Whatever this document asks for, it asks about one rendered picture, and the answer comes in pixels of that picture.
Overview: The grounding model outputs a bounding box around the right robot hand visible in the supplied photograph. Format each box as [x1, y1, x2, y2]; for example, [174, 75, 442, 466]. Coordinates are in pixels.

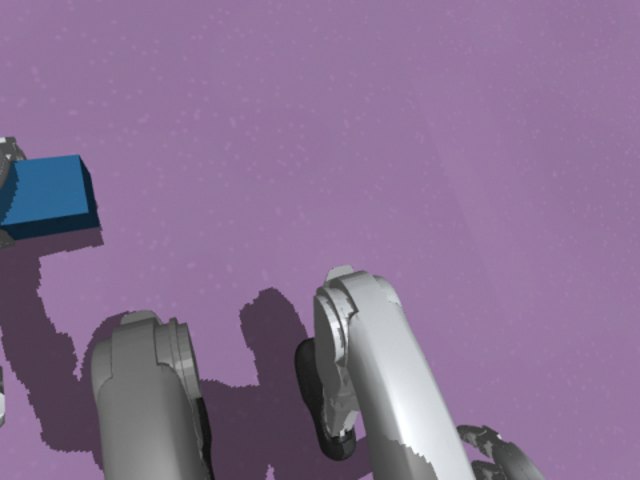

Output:
[457, 425, 546, 480]

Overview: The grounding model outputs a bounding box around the carton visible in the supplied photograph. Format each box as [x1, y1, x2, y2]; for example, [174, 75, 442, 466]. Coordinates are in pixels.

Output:
[0, 155, 100, 241]

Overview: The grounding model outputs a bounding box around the left robot foot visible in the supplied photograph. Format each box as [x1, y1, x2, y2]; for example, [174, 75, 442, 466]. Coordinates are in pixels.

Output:
[196, 397, 215, 480]

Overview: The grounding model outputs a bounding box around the left robot hand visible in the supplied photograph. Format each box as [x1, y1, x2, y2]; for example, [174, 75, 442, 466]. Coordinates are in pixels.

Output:
[0, 137, 27, 249]

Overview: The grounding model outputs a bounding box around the right robot foot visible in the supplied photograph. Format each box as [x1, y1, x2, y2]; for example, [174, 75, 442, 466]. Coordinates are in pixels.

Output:
[294, 338, 356, 461]

